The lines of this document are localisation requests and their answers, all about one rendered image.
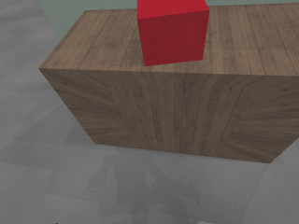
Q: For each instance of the pedestal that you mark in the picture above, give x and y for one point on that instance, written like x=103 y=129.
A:
x=240 y=102

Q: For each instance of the carton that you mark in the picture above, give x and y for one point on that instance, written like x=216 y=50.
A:
x=172 y=31

